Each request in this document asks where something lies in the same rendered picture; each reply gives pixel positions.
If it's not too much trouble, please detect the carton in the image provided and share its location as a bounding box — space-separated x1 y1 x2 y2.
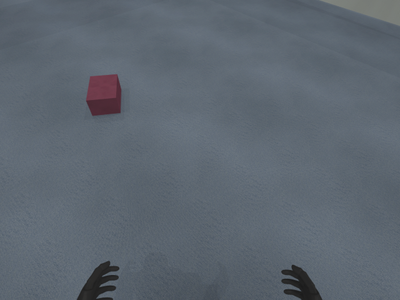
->
86 74 121 116

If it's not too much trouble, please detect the right robot hand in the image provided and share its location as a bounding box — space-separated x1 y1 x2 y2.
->
281 265 322 300

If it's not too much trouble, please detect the left robot hand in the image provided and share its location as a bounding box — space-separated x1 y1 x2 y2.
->
77 261 119 300

